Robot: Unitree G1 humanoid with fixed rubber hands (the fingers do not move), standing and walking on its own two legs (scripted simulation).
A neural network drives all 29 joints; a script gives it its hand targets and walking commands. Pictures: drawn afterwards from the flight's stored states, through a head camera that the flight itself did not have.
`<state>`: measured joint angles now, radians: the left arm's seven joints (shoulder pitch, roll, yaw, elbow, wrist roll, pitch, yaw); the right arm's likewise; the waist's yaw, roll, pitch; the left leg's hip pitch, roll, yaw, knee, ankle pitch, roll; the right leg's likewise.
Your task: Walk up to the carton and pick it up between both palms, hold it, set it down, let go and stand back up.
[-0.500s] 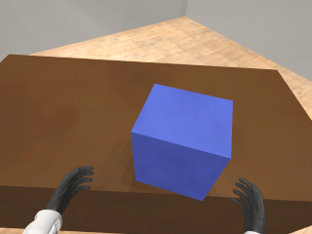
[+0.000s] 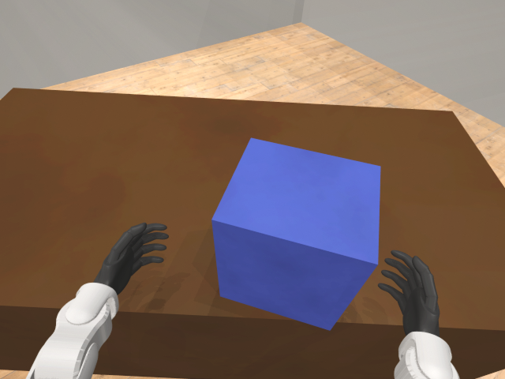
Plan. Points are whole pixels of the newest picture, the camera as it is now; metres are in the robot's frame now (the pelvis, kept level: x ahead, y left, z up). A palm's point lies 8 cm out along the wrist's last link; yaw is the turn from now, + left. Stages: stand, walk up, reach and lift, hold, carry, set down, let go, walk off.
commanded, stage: reach and lift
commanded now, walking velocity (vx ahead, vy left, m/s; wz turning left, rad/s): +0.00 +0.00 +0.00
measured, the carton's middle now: (292, 238) +0.37 -0.04 +0.00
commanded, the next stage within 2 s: none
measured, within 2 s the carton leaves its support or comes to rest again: neither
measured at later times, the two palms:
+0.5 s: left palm (122, 203) +0.34 +0.22 +0.12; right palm (411, 257) +0.28 -0.19 +0.10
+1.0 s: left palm (134, 139) +0.41 +0.21 +0.18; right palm (422, 201) +0.34 -0.20 +0.15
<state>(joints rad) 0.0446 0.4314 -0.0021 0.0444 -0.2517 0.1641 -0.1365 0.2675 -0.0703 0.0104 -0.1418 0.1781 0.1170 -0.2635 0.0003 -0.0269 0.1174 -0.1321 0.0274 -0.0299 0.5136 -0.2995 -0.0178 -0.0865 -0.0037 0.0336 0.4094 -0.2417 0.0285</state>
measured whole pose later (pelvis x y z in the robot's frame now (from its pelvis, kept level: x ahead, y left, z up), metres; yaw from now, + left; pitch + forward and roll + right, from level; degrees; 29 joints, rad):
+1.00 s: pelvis -0.01 +0.00 +0.00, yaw +0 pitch -5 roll -2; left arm -0.79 0.50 0.00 0.49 -0.25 0.50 -0.13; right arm -0.52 -0.18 -0.05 0.25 0.28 0.44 -0.29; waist -0.07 -0.05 0.12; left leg -0.13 0.03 -0.03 0.47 -0.26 -0.01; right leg -0.07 0.00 0.03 0.35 -0.18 0.04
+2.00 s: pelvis -0.02 +0.00 +0.00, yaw +0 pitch +8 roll -2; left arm -1.00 0.35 -0.02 1.39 -0.25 -0.12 -0.07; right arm -0.83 -0.10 -0.07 1.09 0.22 -0.05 -0.25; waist -0.14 -0.04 -0.09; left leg -0.40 0.03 -0.03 0.47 -0.22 -0.01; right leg -0.35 0.00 0.03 0.36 -0.15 0.04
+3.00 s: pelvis -0.01 +0.00 +0.00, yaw -1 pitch +15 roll -2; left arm -0.98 0.20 0.31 1.40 0.17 -0.28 -0.07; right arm -0.77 0.06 -0.39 1.13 -0.19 -0.36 -0.22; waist -0.14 -0.05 -0.13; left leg -0.52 0.03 -0.03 0.48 -0.21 -0.01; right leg -0.47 0.00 0.03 0.37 -0.15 0.04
